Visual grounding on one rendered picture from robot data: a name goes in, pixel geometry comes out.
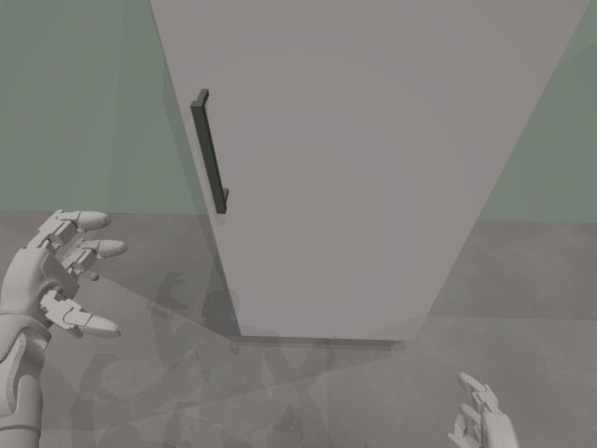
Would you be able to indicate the left robot forearm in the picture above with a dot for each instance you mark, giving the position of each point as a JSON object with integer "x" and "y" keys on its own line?
{"x": 23, "y": 341}

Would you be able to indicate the handle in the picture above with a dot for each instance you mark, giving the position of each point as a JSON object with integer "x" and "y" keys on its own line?
{"x": 220, "y": 195}

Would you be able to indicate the left robot hand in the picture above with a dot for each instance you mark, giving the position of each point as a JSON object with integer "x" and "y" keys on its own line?
{"x": 34, "y": 272}

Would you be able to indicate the right robot hand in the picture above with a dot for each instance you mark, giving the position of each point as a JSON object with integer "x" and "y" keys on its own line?
{"x": 493, "y": 429}

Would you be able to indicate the fridge door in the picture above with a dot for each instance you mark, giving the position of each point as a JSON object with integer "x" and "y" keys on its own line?
{"x": 359, "y": 141}

